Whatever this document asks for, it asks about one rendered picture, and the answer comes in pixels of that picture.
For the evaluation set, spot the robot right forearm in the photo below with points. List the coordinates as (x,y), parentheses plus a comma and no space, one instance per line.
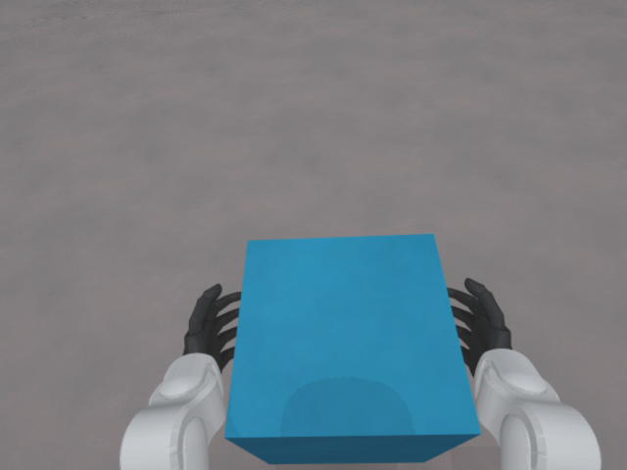
(534,430)

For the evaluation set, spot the carton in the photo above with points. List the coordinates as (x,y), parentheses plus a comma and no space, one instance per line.
(347,352)

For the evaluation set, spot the robot left forearm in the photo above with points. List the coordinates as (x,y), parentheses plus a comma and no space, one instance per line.
(184,413)

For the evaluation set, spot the robot left hand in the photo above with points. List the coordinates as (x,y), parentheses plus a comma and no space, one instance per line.
(204,326)

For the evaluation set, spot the robot right hand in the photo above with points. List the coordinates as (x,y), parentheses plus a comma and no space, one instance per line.
(487,323)

